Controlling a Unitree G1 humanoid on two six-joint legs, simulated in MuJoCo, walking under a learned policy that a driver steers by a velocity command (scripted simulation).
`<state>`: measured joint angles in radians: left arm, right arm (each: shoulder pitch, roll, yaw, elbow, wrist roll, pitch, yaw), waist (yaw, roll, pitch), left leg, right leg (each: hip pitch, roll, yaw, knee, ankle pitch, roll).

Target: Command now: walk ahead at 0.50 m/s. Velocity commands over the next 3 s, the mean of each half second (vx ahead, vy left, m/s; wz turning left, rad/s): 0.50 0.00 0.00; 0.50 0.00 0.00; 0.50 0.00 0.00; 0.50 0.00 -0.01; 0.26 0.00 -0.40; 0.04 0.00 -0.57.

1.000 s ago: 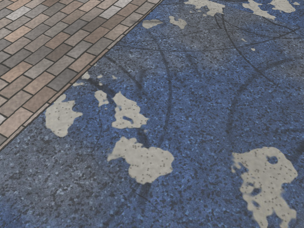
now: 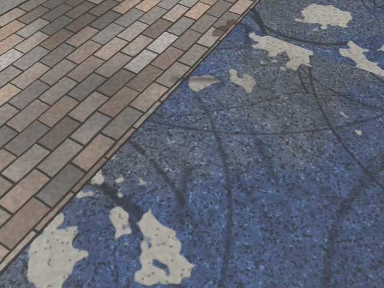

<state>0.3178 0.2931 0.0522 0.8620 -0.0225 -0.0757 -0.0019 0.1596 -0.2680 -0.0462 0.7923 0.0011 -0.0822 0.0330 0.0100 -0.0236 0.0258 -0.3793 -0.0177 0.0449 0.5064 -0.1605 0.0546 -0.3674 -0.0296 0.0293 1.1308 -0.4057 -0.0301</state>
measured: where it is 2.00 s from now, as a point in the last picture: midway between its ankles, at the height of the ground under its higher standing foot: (201, 138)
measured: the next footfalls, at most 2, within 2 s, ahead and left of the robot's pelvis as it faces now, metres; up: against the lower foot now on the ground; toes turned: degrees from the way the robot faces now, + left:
right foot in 0.42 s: +0.40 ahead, -0.15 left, +0.00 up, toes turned -2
left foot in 0.96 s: +0.70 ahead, +0.09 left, +0.00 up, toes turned +2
